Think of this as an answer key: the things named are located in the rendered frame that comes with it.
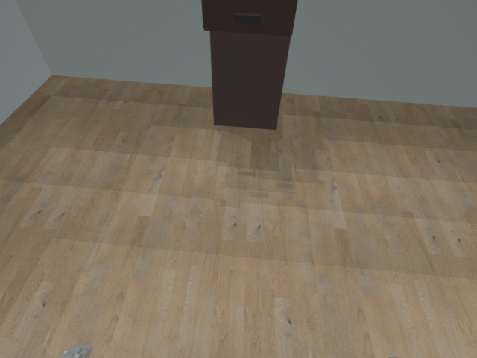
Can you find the handle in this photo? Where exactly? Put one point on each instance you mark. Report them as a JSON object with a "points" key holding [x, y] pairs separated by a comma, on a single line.
{"points": [[247, 18]]}

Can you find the drawer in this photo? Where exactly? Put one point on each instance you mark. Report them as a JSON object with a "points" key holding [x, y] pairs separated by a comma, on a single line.
{"points": [[277, 16]]}

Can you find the cabinet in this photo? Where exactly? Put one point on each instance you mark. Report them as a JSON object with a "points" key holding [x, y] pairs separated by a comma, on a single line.
{"points": [[248, 73]]}

